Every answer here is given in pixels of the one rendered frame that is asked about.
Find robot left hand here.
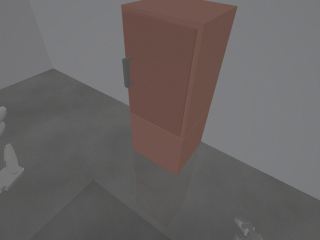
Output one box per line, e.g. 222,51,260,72
0,106,24,194

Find cupboard door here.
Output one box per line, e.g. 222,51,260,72
122,11,198,137

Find handle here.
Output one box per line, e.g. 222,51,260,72
122,56,134,88

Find robot right hand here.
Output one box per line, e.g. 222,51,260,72
233,215,263,240

